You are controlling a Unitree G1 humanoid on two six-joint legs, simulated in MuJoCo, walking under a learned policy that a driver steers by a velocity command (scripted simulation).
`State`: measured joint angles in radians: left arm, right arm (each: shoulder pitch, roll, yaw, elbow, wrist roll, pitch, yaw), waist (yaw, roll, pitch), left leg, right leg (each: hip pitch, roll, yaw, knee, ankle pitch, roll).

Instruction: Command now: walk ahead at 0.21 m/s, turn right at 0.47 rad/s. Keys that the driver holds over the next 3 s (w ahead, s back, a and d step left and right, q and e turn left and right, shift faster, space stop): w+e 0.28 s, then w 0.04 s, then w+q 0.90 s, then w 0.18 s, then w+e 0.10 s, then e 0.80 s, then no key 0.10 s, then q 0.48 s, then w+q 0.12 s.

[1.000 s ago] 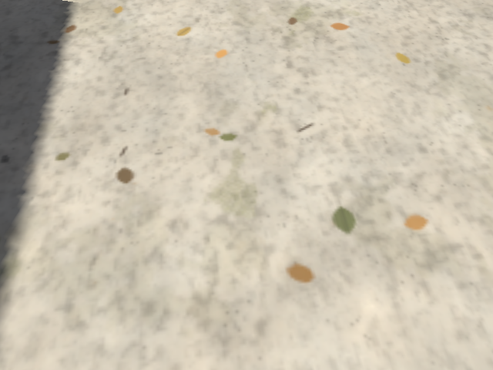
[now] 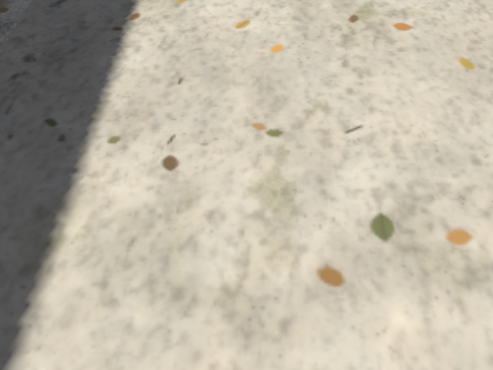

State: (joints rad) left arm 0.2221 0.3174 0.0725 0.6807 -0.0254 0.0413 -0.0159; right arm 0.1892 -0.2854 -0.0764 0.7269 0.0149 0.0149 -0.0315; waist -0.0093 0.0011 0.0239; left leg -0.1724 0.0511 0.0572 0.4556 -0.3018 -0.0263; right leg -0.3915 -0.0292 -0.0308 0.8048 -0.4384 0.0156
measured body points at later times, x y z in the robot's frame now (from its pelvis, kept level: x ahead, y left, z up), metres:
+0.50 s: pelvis +0.18 -0.05 +0.00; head +0.22 -0.08 +0.44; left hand +0.23 +0.24 -0.11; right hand +0.38 -0.32 -0.09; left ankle +0.39 +0.04 -0.71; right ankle +0.00 -0.11 -0.74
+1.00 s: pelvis +0.49 -0.10 +0.00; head +0.52 -0.10 +0.45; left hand +0.73 +0.14 -0.06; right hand +0.51 -0.39 -0.12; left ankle +0.38 +0.02 -0.74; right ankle +0.65 -0.23 -0.72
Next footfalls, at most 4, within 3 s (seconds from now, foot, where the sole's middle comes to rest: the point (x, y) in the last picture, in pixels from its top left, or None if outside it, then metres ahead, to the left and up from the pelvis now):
0.06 right None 0.03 -0.11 -0.77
0.56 left None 0.42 0.02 -0.77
1.04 right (338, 296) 0.69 -0.22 -0.77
1.54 left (229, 236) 0.90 0.10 -0.77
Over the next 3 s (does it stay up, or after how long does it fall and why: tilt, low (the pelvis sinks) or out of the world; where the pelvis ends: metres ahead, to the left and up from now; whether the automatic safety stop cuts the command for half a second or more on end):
stays up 0.97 0.00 0.00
